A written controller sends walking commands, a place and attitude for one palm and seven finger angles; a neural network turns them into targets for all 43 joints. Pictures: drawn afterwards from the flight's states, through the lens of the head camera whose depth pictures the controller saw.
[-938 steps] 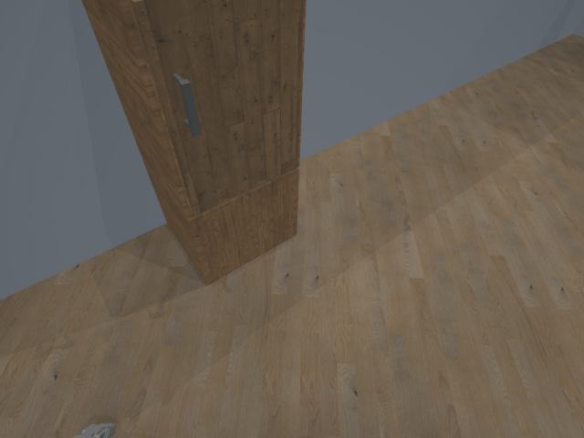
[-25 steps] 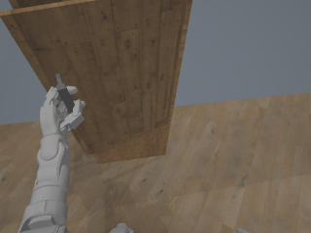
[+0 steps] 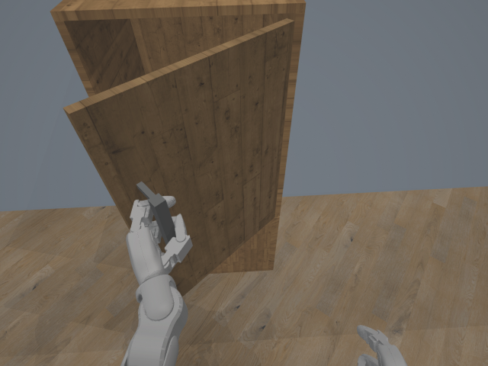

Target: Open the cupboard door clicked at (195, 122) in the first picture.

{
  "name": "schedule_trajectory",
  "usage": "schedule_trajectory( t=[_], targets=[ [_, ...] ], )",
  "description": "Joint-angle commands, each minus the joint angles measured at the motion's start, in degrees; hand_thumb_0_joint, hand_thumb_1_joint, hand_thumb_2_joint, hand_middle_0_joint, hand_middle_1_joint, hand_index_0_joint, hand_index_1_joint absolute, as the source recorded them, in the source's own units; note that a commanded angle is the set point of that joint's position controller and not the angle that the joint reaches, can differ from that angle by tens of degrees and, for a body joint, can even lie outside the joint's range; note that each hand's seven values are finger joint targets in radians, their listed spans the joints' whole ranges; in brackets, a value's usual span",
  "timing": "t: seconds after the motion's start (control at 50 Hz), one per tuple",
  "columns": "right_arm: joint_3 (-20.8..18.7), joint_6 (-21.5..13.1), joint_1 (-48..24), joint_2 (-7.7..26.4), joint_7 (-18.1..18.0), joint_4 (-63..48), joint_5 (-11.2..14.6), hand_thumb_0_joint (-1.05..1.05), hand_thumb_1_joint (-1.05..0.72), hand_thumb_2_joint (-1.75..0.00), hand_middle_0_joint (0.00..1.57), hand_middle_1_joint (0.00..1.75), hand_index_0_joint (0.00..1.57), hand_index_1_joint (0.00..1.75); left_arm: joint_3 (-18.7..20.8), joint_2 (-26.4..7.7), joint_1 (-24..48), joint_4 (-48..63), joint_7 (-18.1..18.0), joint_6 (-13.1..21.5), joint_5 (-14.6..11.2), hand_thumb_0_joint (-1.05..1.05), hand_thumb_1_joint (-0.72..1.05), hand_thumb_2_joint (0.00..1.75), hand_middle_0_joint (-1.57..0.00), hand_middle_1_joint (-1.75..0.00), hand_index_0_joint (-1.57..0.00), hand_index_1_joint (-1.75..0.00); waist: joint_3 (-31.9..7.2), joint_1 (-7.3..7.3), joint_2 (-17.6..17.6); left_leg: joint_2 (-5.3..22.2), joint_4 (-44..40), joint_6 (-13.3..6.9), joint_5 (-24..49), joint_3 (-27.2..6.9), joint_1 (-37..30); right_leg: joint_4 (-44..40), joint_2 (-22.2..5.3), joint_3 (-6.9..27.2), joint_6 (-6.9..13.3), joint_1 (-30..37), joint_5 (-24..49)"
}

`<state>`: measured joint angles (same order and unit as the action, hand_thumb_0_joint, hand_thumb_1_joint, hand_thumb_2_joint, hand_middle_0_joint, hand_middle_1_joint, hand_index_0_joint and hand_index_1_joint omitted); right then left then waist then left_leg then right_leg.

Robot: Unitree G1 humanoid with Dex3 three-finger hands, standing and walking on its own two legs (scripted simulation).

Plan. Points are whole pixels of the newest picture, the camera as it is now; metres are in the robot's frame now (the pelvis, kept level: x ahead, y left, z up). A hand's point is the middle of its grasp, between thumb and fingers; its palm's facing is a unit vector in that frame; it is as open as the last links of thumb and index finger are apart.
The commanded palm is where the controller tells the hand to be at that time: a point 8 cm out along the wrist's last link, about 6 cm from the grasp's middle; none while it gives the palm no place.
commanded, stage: open thumb and fingers to let go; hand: left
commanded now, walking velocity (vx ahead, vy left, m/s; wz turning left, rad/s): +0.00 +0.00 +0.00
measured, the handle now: (159, 218) +0.34 +0.16 +0.07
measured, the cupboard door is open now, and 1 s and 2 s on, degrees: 41 43 46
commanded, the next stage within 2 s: slide the hand sideways off the handle in 0.92 s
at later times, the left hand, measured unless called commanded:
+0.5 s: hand (189, 242) +0.30 +0.10 +0.07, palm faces +0.46 -0.89 +0.00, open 10.1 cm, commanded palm +0.25 +0.14 +0.07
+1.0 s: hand (191, 240) +0.30 +0.10 +0.07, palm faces +0.42 -0.91 -0.01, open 14.9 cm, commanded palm +0.26 +0.14 +0.07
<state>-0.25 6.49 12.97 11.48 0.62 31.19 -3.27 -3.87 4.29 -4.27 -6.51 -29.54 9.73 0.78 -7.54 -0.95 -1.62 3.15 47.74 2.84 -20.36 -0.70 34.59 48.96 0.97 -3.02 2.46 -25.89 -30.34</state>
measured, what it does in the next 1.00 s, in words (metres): stands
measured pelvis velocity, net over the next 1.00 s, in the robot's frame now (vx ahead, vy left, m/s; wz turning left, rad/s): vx -0.02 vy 0.01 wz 0.01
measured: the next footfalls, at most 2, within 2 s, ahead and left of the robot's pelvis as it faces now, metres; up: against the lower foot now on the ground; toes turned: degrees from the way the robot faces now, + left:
none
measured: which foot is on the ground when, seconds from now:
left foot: down 0.00-1.00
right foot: down 0.00-1.00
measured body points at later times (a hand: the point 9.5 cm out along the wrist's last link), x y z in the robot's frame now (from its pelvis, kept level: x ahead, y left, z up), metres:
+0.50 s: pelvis -0.01 -0.01 +0.00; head +0.00 -0.04 +0.45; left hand +0.27 +0.15 +0.07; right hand +0.17 -0.23 -0.11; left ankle +0.04 +0.15 -0.70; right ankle -0.06 -0.09 -0.70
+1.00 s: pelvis -0.02 +0.01 -0.01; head -0.01 +0.00 +0.44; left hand +0.27 +0.15 +0.07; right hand +0.15 -0.20 -0.11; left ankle +0.04 +0.15 -0.70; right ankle -0.06 -0.09 -0.70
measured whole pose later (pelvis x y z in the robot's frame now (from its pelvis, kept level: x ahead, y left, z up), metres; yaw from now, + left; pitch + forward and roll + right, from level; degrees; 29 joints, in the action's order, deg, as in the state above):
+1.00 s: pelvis -0.02 +0.01 -0.01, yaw +1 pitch +7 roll -1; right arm 0.0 5.0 11.1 9.9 -0.3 34.3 -3.6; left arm -9.0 6.5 2.3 -10.9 -34.7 7.7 4.5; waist -7.2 0.2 -2.1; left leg 2.3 51.9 2.0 -20.5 -1.7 39.0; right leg 52.6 0.2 -3.9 1.7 -29.5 -30.7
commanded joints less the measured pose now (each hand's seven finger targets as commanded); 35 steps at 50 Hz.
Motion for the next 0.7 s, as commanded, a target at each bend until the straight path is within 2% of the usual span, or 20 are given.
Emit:
schedule_trajectory(
  t=[0.0,0.04,0.06,0.08,0.1,0.12,0.14,0.22,0.26,0.3,0.32,0.36,0.4,0.42,0.44,0.48,0.52,0.58,0.62,0.68],
  targets=[
    [-1.6,-3.7,-6.0,4.7,-0.6,-8.9,-0.6,0.00,-0.90,-0.90,0.20,0.30,0.20,0.30,-3.6,1.9,6.0,15.1,-3.3,2.6,3.2,0.00,0.90,0.90,-0.40,-1.35,-0.40,-1.35,-9.4,0.41,5.9,-3.1,-1.6,-3.4,13.5,1.1,-9.6,-8.3,-2.2,2.5,-3.3,0.5,33.9],
    [-1.6,-4.5,-6.6,4.4,-0.7,-8.8,-0.8,0.00,-0.90,-0.90,0.20,0.30,0.20,0.30,-6.3,3.9,6.2,15.8,-4.1,1.9,4.7,0.00,0.90,0.90,-0.40,-1.35,-0.40,-1.35,-9.1,0.07,6.6,-3.2,-1.0,-3.6,12.9,0.9,-9.3,-8.5,-2.4,2.7,-3.3,-0.4,32.9],
    [-1.6,-4.7,-6.3,4.4,-1.0,-8.1,-0.9,0.00,-0.90,-0.90,0.20,0.30,0.20,0.30,-6.0,3.2,8.0,15.6,-4.5,1.9,5.5,0.00,0.90,0.90,-0.40,-1.35,-0.40,-1.35,-9.4,-0.28,7.3,-3.2,-0.6,-3.6,12.7,0.7,-8.9,-8.2,-2.6,2.9,-3.3,-0.8,32.7],
    [-1.6,-4.6,-6.6,4.6,-1.4,-6.9,-1.0,0.00,-0.90,-0.90,0.20,0.30,0.20,0.30,-4.3,0.8,13.6,14.5,-5.3,2.1,6.1,0.00,0.90,0.90,-0.40,-1.35,-0.40,-1.35,-8.6,-1.01,7.3,-3.1,-0.1,-3.7,11.7,0.5,-8.2,-8.3,-2.9,3.4,-3.4,-2.6,31.2],
    [-1.6,-4.6,-6.8,4.4,-1.7,-6.6,-1.1,0.00,-0.90,-0.90,0.20,0.30,0.20,0.30,-3.9,1.0,14.0,14.2,-5.6,2.2,6.0,0.00,0.83,0.87,-0.40,-1.34,-0.40,-1.34,-9.4,-0.32,6.2,-3.4,0.1,-3.6,11.2,0.6,-8.0,-8.4,-3.1,3.8,-3.4,-2.4,30.4],
    [-1.7,-4.8,-6.6,4.2,-1.8,-6.5,-1.0,0.00,-0.90,-0.90,0.20,0.30,0.20,0.30,-3.0,0.4,13.4,14.0,-5.6,2.1,5.4,0.00,0.76,0.84,-0.39,-1.34,-0.39,-1.34,-9.3,-0.05,7.9,-3.3,-0.1,-3.6,10.6,0.5,-7.7,-9.3,-3.1,4.2,-3.6,-1.7,29.4],
    [-1.6,-4.7,-7.1,4.1,-2.0,-6.2,-0.9,0.00,-0.90,-0.90,0.20,0.30,0.20,0.30,-2.4,0.3,13.0,13.3,-5.3,2.3,4.6,0.00,0.69,0.81,-0.38,-1.33,-0.38,-1.33,-10.3,0.37,7.8,-3.5,-0.4,-3.5,10.5,0.6,-7.6,-9.5,-3.5,4.6,-3.8,-0.7,30.0],
    [-1.6,-4.6,-6.9,4.1,-2.4,-5.1,-0.7,0.00,-0.90,-0.90,0.20,0.30,0.20,0.30,-1.1,-0.8,15.1,11.4,-3.6,2.9,3.0,0.00,0.41,0.69,-0.36,-1.30,-0.36,-1.30,-10.0,0.03,9.3,-3.5,-0.4,-3.5,10.8,0.3,-7.4,-10.4,-4.1,5.8,-4.5,0.3,32.3],
    [-1.6,-4.6,-7.1,4.1,-2.1,-5.4,-0.5,0.00,-0.90,-0.90,0.20,0.30,0.20,0.30,-2.0,0.6,14.2,11.2,-2.6,3.4,2.2,0.00,0.27,0.63,-0.35,-1.28,-0.35,-1.28,-10.7,0.40,8.1,-3.6,-0.8,-3.5,11.6,0.4,-8.0,-9.5,-4.0,5.4,-4.5,0.8,34.8],
    [-1.6,-4.6,-6.6,4.1,-1.9,-5.6,-0.5,0.00,-0.90,-0.90,0.20,0.30,0.20,0.30,-0.7,-0.3,12.5,11.3,-1.9,3.8,1.4,0.00,0.13,0.57,-0.35,-1.27,-0.35,-1.27,-11.3,1.01,7.4,-3.6,-1.1,-3.3,12.3,0.4,-8.0,-9.0,-4.1,5.2,-4.6,2.0,37.3],
    [-1.6,-4.4,-6.5,4.2,-1.9,-5.6,-0.5,0.00,-0.90,-0.90,0.20,0.30,0.20,0.30,0.4,-1.5,11.5,10.5,-1.6,3.8,1.2,0.00,0.06,0.54,-0.34,-1.26,-0.34,-1.26,-10.5,1.11,8.7,-3.6,-1.1,-3.4,12.3,0.2,-7.6,-9.4,-4.1,5.3,-4.7,2.3,37.2],
    [-1.5,-4.3,-6.8,4.2,-1.8,-5.6,-0.4,0.00,-0.90,-0.90,0.20,0.30,0.20,0.30,-1.0,-0.5,14.1,11.3,-1.3,4.3,1.4,0.00,-0.08,0.48,-0.33,-1.24,-0.33,-1.24,-9.9,0.33,7.7,-3.5,-1.0,-3.5,12.2,0.3,-8.1,-9.1,-4.1,5.1,-4.6,1.2,37.0],
    [-1.5,-4.4,-7.2,4.3,-1.7,-5.8,-0.4,0.00,-0.90,-0.90,0.20,0.30,0.20,0.30,-2.1,0.5,15.0,10.9,-1.5,4.6,1.8,0.00,-0.22,0.42,-0.32,-1.23,-0.32,-1.23,-9.4,-0.02,6.6,-3.4,-0.9,-3.5,11.2,0.3,-8.6,-9.1,-3.6,4.4,-4.2,-0.8,33.2],
    [-1.6,-4.5,-6.8,4.3,-1.6,-5.7,-0.4,0.00,-0.90,-0.90,0.20,0.30,0.20,0.30,-2.5,0.7,15.7,10.7,-1.7,4.7,2.1,0.00,-0.29,0.39,-0.32,-1.22,-0.32,-1.22,-8.9,-0.32,7.8,-3.3,-0.8,-3.6,11.2,0.2,-8.5,-9.1,-3.4,4.2,-4.1,-1.3,32.1],
    [-1.8,-4.6,-7.0,4.4,-1.6,-5.9,-0.5,0.00,-0.90,-0.90,0.20,0.30,0.20,0.30,-2.2,0.6,14.7,10.9,-1.9,4.9,2.3,0.00,-0.36,0.36,-0.31,-1.22,-0.31,-1.22,-10.0,0.25,7.1,-3.3,-0.7,-3.6,11.5,0.2,-8.6,-8.6,-3.4,4.2,-4.0,-1.0,32.5],
    [-1.7,-4.5,-7.0,4.3,-1.5,-6.2,-0.4,0.00,-0.90,-0.90,0.20,0.30,0.20,0.30,-3.4,1.6,15.4,10.9,-2.1,4.8,2.6,0.00,-0.50,0.30,-0.30,-1.20,-0.30,-1.20,-10.1,0.02,6.4,-3.3,-0.6,-3.6,11.4,0.3,-8.7,-8.3,-3.2,3.6,-3.8,-1.8,31.3],
    [-1.8,-4.5,-6.8,4.4,-1.5,-6.2,-0.4,0.00,-0.90,-0.90,0.20,0.30,0.20,0.30,-3.3,1.3,15.5,10.2,-2.5,4.6,3.2,0.00,-0.50,0.30,-0.30,-1.20,-0.30,-1.20,-10.1,0.09,7.4,-3.2,-0.5,-3.7,11.3,0.2,-8.5,-8.2,-2.8,3.4,-3.5,-2.1,29.9],
    [-1.9,-4.4,-7.0,4.3,-1.5,-6.2,-0.4,0.00,-0.90,-0.90,0.20,0.30,0.20,0.30,-4.0,2.2,16.9,10.4,-3.4,4.1,3.9,0.00,-0.50,0.30,-0.27,-1.05,-0.27,-1.05,-11.1,0.17,5.3,-3.1,-0.3,-3.6,11.8,0.4,-9.1,-7.4,-2.4,2.6,-2.8,-2.9,28.1],
    [-1.9,-4.4,-6.9,4.4,-1.6,-6.3,-0.5,0.00,-0.90,-0.90,0.20,0.30,0.20,0.30,-4.2,2.3,16.9,9.5,-3.8,3.6,4.3,0.00,-0.50,0.30,-0.26,-0.95,-0.26,-0.95,-10.4,-0.19,7.4,-2.9,-0.4,-3.7,11.5,0.2,-8.8,-7.5,-2.0,2.0,-2.7,-3.5,26.3],
    [-1.9,-4.4,-7.3,4.2,-1.5,-6.5,-0.5,0.00,-0.90,-0.90,0.20,0.30,0.20,0.30,-5.4,3.9,18.8,9.6,-4.6,3.1,4.7,0.00,-0.50,0.30,-0.23,-0.80,-0.23,-0.80,-11.2,0.14,5.1,-3.0,-0.4,-3.7,11.2,0.4,-9.2,-7.1,-1.6,1.7,-2.2,-4.4,24.2]
  ],
)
